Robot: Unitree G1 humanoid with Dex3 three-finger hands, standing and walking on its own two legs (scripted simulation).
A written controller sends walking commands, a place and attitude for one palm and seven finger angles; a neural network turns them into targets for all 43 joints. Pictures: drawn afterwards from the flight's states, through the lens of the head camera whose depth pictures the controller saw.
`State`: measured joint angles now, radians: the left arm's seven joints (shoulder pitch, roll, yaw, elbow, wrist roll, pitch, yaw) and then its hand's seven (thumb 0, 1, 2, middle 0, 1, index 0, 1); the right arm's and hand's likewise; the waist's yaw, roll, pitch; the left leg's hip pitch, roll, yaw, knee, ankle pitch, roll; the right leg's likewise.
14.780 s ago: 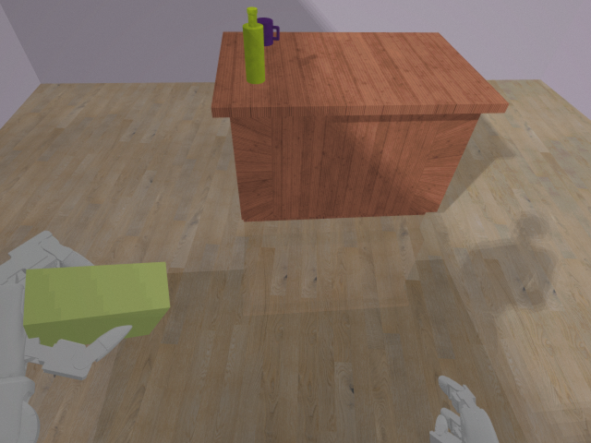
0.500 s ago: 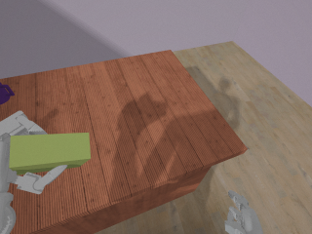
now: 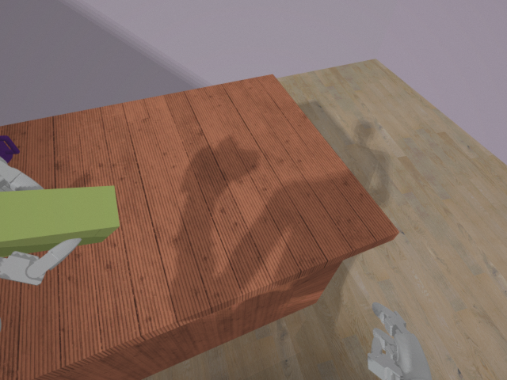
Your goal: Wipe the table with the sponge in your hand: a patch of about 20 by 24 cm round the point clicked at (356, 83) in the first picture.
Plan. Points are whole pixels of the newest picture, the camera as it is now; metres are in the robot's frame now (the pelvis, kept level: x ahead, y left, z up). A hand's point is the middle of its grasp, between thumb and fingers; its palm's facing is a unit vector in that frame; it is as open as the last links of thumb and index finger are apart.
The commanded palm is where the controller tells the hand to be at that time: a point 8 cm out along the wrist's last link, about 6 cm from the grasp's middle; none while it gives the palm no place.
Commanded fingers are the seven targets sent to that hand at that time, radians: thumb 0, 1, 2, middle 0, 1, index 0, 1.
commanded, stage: come to a stop and stand still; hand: left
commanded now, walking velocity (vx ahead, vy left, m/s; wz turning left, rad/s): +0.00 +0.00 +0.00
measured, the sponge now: (72, 220) +0.25 +0.25 +0.16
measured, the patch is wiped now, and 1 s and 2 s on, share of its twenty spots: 0.00 0.00 0.00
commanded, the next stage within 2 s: look again from close up in 0.72 s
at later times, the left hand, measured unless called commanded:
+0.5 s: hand (52, 248) +0.22 +0.26 +0.16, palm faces +0.37 -0.86 -0.35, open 9.0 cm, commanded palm +0.16 +0.29 +0.17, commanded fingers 0.00 0.10 1.30 -1.20 -1.60 -1.20 -1.60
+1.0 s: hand (55, 250) +0.22 +0.26 +0.15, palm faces +0.37 -0.85 -0.37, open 9.0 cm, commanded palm +0.16 +0.29 +0.17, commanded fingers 0.00 0.10 1.30 -1.20 -1.60 -1.20 -1.60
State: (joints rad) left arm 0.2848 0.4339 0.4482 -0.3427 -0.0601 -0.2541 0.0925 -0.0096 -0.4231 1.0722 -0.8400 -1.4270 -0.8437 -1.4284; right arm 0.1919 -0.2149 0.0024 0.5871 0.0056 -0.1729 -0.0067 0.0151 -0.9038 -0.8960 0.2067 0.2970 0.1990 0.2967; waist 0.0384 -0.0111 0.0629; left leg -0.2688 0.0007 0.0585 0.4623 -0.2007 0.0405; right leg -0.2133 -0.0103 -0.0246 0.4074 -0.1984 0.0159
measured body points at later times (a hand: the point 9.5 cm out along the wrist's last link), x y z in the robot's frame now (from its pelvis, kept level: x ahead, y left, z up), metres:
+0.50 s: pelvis +0.00 +0.01 +0.00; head +0.02 +0.03 +0.45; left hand +0.19 +0.30 +0.17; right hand +0.20 -0.20 -0.06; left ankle +0.03 +0.09 -0.74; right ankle +0.01 -0.13 -0.74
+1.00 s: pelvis +0.00 +0.00 +0.00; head +0.03 +0.02 +0.45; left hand +0.19 +0.30 +0.17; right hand +0.19 -0.22 -0.07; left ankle +0.03 +0.09 -0.74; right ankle +0.01 -0.13 -0.74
